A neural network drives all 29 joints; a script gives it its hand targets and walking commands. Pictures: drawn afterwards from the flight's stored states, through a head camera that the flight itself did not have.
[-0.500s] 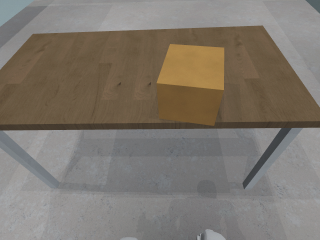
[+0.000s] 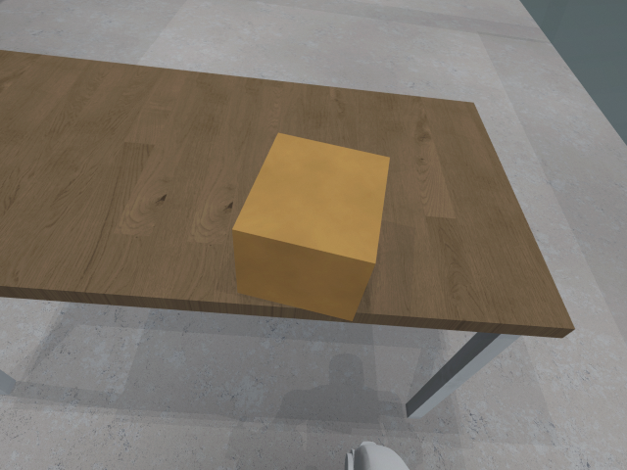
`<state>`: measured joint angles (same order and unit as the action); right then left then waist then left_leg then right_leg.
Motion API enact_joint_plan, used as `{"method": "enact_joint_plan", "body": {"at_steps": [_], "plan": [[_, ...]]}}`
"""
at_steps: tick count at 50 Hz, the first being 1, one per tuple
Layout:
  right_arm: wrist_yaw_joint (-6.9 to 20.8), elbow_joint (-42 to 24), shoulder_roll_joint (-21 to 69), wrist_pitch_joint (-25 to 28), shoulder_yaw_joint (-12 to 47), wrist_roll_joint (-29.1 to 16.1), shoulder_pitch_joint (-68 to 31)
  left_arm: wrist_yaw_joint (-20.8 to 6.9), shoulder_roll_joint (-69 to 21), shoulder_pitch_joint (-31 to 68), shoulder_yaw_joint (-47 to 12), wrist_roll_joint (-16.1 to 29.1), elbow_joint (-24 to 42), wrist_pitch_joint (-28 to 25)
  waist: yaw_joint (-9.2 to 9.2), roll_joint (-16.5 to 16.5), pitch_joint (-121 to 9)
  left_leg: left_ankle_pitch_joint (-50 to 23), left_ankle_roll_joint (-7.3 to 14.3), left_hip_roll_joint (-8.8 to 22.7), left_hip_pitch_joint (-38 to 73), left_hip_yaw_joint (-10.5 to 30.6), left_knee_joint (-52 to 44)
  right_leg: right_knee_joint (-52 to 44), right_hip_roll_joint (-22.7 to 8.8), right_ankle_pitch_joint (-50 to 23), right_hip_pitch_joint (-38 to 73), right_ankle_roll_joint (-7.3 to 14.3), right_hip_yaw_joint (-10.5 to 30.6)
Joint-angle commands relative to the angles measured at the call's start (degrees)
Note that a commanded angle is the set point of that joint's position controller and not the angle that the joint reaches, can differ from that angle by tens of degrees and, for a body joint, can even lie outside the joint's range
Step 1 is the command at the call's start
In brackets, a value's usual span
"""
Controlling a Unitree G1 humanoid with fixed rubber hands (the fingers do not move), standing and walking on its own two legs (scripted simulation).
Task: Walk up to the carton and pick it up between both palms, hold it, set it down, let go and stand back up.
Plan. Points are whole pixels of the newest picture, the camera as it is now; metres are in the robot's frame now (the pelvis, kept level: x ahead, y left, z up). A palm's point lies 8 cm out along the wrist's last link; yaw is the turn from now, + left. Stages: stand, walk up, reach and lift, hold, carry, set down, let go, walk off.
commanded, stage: walk up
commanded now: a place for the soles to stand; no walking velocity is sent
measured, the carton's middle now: (314, 224) +0.48 +0.01 +0.01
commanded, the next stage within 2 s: none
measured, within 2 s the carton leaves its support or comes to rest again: neither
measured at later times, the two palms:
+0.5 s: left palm out of the picture +0.11 +0.21 -0.11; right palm out of the picture +0.12 -0.31 -0.11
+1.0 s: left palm out of the picture +0.04 +0.26 -0.11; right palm out of the picture +0.13 -0.27 -0.12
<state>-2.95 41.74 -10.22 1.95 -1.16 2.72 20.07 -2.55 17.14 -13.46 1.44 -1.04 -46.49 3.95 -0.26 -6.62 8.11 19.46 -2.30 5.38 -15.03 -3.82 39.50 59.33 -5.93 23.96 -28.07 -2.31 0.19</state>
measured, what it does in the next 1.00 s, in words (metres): steps on the spot: right foot, then left foot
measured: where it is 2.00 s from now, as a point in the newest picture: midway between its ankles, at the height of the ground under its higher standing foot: outside the picture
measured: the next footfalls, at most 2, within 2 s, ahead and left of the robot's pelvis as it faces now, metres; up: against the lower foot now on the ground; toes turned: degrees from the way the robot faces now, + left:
right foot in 0.06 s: +0.13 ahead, -0.19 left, +0.00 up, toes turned -3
left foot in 0.34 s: +0.04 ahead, +0.14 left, +0.00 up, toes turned +6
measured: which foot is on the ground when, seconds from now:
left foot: down 0.00-0.10, up 0.12-0.32, down 0.34-1.00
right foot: up 0.00-0.04, down 0.06-1.00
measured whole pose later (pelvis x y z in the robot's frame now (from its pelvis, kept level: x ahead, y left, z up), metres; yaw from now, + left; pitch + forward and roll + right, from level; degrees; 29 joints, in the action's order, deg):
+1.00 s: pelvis +0.00 -0.02 +0.00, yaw +7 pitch -3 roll -2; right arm 3.3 41.0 -17.5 -5.6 -3.2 3.0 12.3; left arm 3.4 15.6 -16.5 1.0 -3.3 -42.8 -0.8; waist 0.6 3.4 9.2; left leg 31.1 0.1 1.4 -23.4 0.9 57.9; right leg 38.3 -7.7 14.1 -20.1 -1.6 -6.9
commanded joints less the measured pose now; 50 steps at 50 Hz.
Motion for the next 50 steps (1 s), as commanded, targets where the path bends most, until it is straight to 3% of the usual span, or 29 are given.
{"method": "enact_joint_plan", "body": {"at_steps": [1, 2, 3, 4, 5, 6, 7, 9, 12, 15, 17, 18, 19, 20, 22, 25, 27, 31, 33, 39, 40, 41, 42, 43, 44, 45, 47, 48, 50], "plan": [[1.3, -7.6, -16.4, -0.3, -4.1, -1.4, -5.9, 0.4, 3.9, -9.7, 2.2, 0.9, 2.4, -3.5, 2.59, 20.0, -9.0, -21.2, 10.6, 5.2, -6.2, 3.6, -2.0, -22.5, 4.4, -15.9, 17.5, 1.0, -7.6], [1.6, -8.1, -15.2, -0.9, -3.4, -1.9, -5.6, 0.8, 6.1, -11.5, 3.2, 0.7, 2.0, -4.2, 3.60, 14.4, -10.1, -17.5, 9.1, 4.1, -9.1, 3.0, 2.9, -27.6, 5.9, -23.5, 23.0, 1.1, -8.6], [2.1, -7.8, -12.6, -1.3, -2.5, -2.6, -2.2, 1.3, 8.6, -11.3, 4.0, 0.3, 2.5, -4.9, 3.16, 6.9, -12.3, -9.7, 6.6, 1.9, -11.6, 0.9, 8.4, -29.1, 4.1, -26.0, 26.1, 1.7, -4.0], [2.4, -8.8, -8.9, -1.4, -1.2, -3.3, 1.8, 1.8, 12.4, -8.6, 4.5, -0.6, 5.0, -5.5, 1.65, -3.6, -14.1, 6.5, 2.9, -1.5, -15.4, -1.2, 15.7, -31.8, -7.7, -25.3, 24.8, 5.6, 12.5], [1.2, -8.0, -10.9, -3.1, -2.1, -3.9, 2.7, 2.2, 16.6, -6.1, 5.5, 1.1, 6.8, -4.7, 3.14, -7.2, -15.0, 21.5, 1.4, -2.9, -9.9, 3.9, 21.2, -40.0, -18.8, -12.9, 13.4, 15.5, 26.7], [0.9, -6.5, -13.0, -4.3, -2.8, -2.9, 0.6, 2.9, 16.4, -0.9, 5.6, 1.3, 7.7, -4.4, 2.12, -5.5, -10.2, 19.3, 1.0, -1.0, -10.0, 7.0, 25.2, -44.2, -19.9, 0.1, 7.4, 18.5, 31.8], [1.0, -6.3, -14.2, -4.5, -3.1, -2.7, -1.3, 3.1, 13.7, 1.2, 4.5, 1.2, 8.2, -4.5, 2.06, -3.8, -7.1, 17.3, 0.8, -0.9, -12.3, 7.7, 24.9, -43.6, -17.2, -1.3, 8.3, 17.7, 27.3], [0.9, -4.5, -12.5, -3.8, -2.4, -2.7, -0.2, 3.7, 12.3, 1.0, 3.6, 0.1, 9.2, -4.4, 1.87, -7.0, -8.1, 15.7, 0.8, 0.2, -13.7, 8.0, 22.2, -38.0, -14.8, -14.7, 12.8, 16.7, 20.7], [1.1, -3.2, -12.9, -3.4, -2.6, -2.0, 0.5, 3.5, 10.3, 1.1, 2.9, -0.6, 9.2, -4.2, 1.37, -9.5, -9.5, 15.4, 0.6, -0.1, -10.7, 6.5, 15.1, -35.1, -14.6, -21.1, 14.7, 16.2, 18.5], [2.0, -2.9, -14.1, -3.4, -3.5, -1.6, 0.3, 3.7, 10.4, 1.5, 2.6, -0.7, 10.3, -3.9, 0.05, -8.1, -11.2, 5.5, 2.1, -1.6, -4.5, 4.6, 3.0, -30.6, -13.4, -27.8, 13.7, 13.8, 15.1], [2.7, -2.8, -16.3, -2.4, -4.1, -1.5, 1.9, 3.4, 9.7, 2.8, 1.8, 0.1, 11.4, -4.0, -2.59, -2.1, -13.7, -10.5, 5.3, -0.4, 5.1, 8.6, -9.3, -24.7, -10.4, -26.0, 7.3, 9.4, 9.6], [3.0, -3.4, -19.9, -2.2, -5.1, -1.6, -0.8, 2.9, 7.5, 2.5, 1.5, 1.6, 13.4, -4.0, -1.05, 6.5, -14.0, -9.2, 8.4, 3.9, 2.0, 16.4, -11.4, -20.8, -4.1, -18.0, 6.0, 6.0, 2.8], [3.4, -3.0, -20.5, -2.6, -5.3, -3.7, -5.4, 3.1, 5.8, 2.3, 1.4, 2.5, 12.5, -3.6, 0.97, 11.1, -12.1, -3.8, 11.8, 5.0, -6.9, 17.5, -13.3, -18.5, 1.6, -7.8, 13.0, 4.7, -2.0], [3.8, -3.7, -18.4, -2.5, -4.2, -4.0, -9.3, 3.3, 5.7, 1.1, 1.3, 2.2, 11.2, -3.6, 2.22, 12.1, -11.1, -3.1, 11.6, 4.3, -8.6, 15.0, -12.8, -20.4, 1.7, -7.5, 15.8, 4.6, -1.5], [4.3, -5.1, -15.2, -2.4, -3.0, -2.9, -7.9, 3.3, 8.5, 0.4, 2.0, 1.8, 10.2, -4.4, 0.96, 8.9, -12.1, -8.9, 8.1, 0.8, -4.6, 9.5, -8.8, -24.7, -1.3, -14.9, 15.6, 5.3, 0.6], [4.3, -4.5, -14.9, -2.8, -2.9, -2.4, -5.4, 3.3, 10.3, -0.7, 2.6, 0.7, 10.0, -5.0, 0.31, 7.3, -12.3, -8.4, 5.8, -1.3, -2.5, 7.6, -5.0, -29.8, -6.4, -15.7, 14.3, 8.5, 6.4], [4.4, -4.4, -14.4, -2.9, -2.9, -2.3, -4.7, 3.4, 10.6, -0.1, 2.6, 0.6, 10.1, -4.9, -0.34, 6.5, -11.3, -7.0, 5.4, -1.7, -0.6, 7.3, -5.4, -32.3, -7.5, -12.5, 11.5, 9.0, 7.3], [4.8, -4.4, -15.1, -2.5, -3.3, -3.1, -5.2, 3.4, 8.5, 0.2, 2.1, 0.9, 10.3, -4.6, -0.06, 9.5, -8.0, -3.0, 7.5, 0.8, -3.4, 11.3, -13.2, -29.9, -2.4, -5.2, 10.9, 5.3, 0.8], [4.7, -4.5, -15.5, -2.4, -3.2, -3.6, -7.1, 3.3, 6.9, -0.7, 1.7, 1.2, 9.9, -4.7, 0.57, 11.0, -6.9, -0.9, 8.5, 2.1, -6.6, 12.3, -16.4, -27.6, 0.5, -6.7, 13.8, 4.2, -2.1], [4.7, -4.1, -15.2, -2.6, -2.9, -3.1, -6.9, 3.3, 7.7, -2.9, 2.2, 0.6, 9.3, -5.5, 0.58, 9.5, -6.1, -1.7, 7.1, 0.4, -6.4, 9.8, -15.1, -30.6, -1.5, -9.4, 14.7, 4.8, -0.2], [5.7, -6.0, -17.6, -3.6, -3.6, -0.5, -9.6, 4.8, 10.9, -8.5, 4.1, -0.5, 7.6, -5.7, 1.64, 9.4, -4.1, -9.2, 7.1, -1.4, -9.4, 7.3, -6.6, -31.6, -5.4, -11.0, 16.7, 7.2, 4.1], [6.2, -6.6, -15.8, -3.9, -3.4, 0.1, -8.9, 5.5, 13.8, -12.0, 4.9, -1.0, 6.4, -5.9, 2.54, 3.7, -6.6, -9.1, 4.8, -3.7, -12.2, 4.7, 2.3, -36.8, -12.2, -12.8, 20.3, 11.4, 12.3], [6.2, -6.4, -14.4, -4.5, -3.3, 0.7, -7.7, 6.0, 14.9, -12.0, 5.4, -1.5, 6.1, -5.8, 2.66, -1.0, -6.5, 3.7, 3.2, -5.3, -12.4, 2.4, 9.8, -39.9, -19.5, -16.5, 19.7, 17.1, 19.0], [6.1, -6.7, -13.6, -5.3, -3.3, 1.2, -7.6, 6.5, 15.1, -11.9, 5.6, -1.6, 6.6, -5.7, 3.18, -3.3, -6.7, 11.7, 2.8, -4.0, -14.4, 5.1, 17.6, -40.3, -24.0, -20.7, 19.6, 21.4, 23.2], [6.0, -7.3, -13.2, -5.8, -3.3, 1.2, -8.2, 6.8, 14.8, -12.1, 5.7, -1.7, 6.8, -5.7, 3.59, -3.1, -7.1, 14.2, 2.6, -2.7, -16.4, 7.2, 22.7, -41.1, -26.1, -22.1, 19.5, 23.6, 24.6], [6.0, -7.9, -12.9, -5.9, -3.3, 1.0, -8.6, 7.1, 15.0, -11.2, 5.8, -2.0, 7.1, -5.8, 3.63, -2.7, -7.0, 14.5, 2.5, -1.7, -16.8, 8.6, 25.3, -41.3, -26.3, -22.8, 18.7, 24.2, 23.3], [6.0, -8.3, -12.0, -5.8, -3.4, 0.3, -7.9, 7.4, 14.5, -6.4, 5.5, -2.6, 8.0, -6.0, 1.86, -3.6, -6.8, 13.5, 2.3, 0.9, -14.9, 11.8, 22.0, -39.6, -23.7, -22.2, 16.4, 20.9, 18.0], [6.2, -8.0, -11.2, -5.6, -3.5, -0.1, -6.3, 7.3, 14.0, -4.5, 5.2, -2.9, 8.5, -6.0, 0.89, -4.3, -8.3, 12.8, 2.4, 1.6, -12.2, 11.9, 17.2, -38.9, -21.4, -17.0, 15.1, 18.4, 14.9], [6.7, -6.4, -10.8, -5.2, -4.1, -1.0, -2.4, 6.8, 13.6, 0.6, 4.8, -2.8, 9.6, -5.4, -1.89, -6.2, -10.0, 7.0, 3.0, 0.4, -2.1, 8.7, 6.1, -35.7, -15.7, -9.0, 8.4, 13.5, 8.0]]}}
